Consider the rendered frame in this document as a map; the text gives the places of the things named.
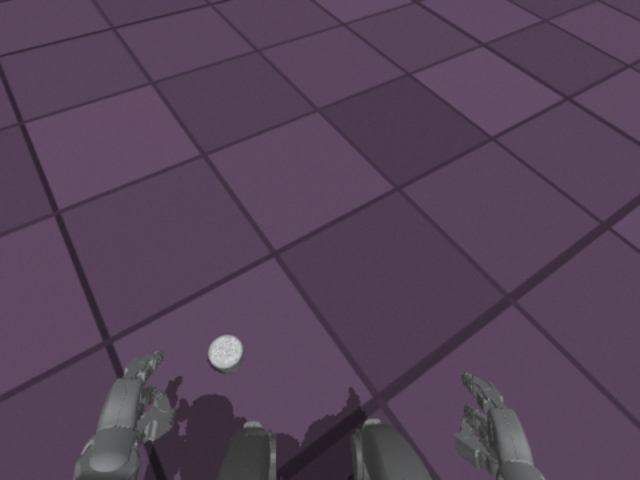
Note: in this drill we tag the left robot hand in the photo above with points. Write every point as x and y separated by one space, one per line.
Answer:
127 400

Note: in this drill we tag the right robot hand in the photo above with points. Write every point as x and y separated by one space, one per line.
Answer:
501 438

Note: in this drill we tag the cup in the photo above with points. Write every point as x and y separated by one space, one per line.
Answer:
226 353

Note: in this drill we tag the left robot arm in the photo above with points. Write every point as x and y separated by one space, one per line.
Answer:
110 454

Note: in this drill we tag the right robot arm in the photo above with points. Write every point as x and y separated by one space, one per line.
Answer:
518 471

